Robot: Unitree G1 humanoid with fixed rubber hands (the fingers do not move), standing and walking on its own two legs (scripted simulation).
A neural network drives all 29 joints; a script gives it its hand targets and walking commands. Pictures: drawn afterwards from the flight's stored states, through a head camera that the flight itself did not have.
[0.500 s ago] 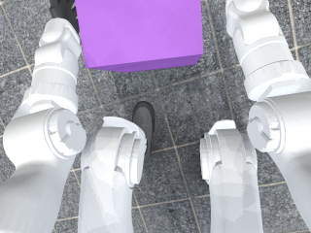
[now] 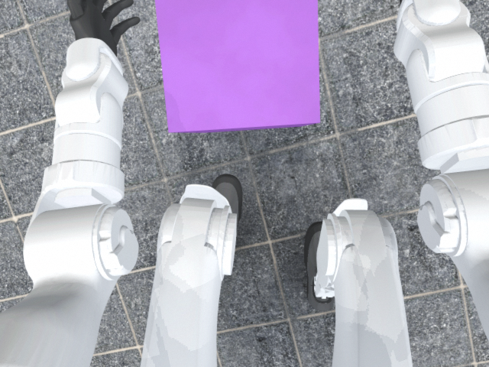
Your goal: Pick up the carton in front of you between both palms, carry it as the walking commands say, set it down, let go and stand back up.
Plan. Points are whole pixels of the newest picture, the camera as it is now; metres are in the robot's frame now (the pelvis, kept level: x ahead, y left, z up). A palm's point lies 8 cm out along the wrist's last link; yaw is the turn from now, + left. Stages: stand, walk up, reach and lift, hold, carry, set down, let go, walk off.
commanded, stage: set down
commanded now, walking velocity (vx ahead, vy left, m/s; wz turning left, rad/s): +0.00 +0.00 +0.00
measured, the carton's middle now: (245, 70) +0.51 +0.09 -0.29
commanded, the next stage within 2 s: let go in 0.74 s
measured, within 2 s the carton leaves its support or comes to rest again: neither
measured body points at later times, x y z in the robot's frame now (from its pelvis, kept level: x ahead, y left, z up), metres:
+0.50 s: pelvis +0.03 +0.01 +0.12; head +0.35 +0.02 +0.44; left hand +0.51 +0.28 +0.01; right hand +0.60 -0.12 +0.01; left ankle +0.16 +0.13 -0.38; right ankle +0.07 -0.11 -0.38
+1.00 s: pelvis +0.06 +0.01 +0.26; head +0.33 +0.03 +0.61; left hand +0.46 +0.27 +0.14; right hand +0.54 -0.15 +0.14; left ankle +0.16 +0.13 -0.38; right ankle +0.07 -0.11 -0.38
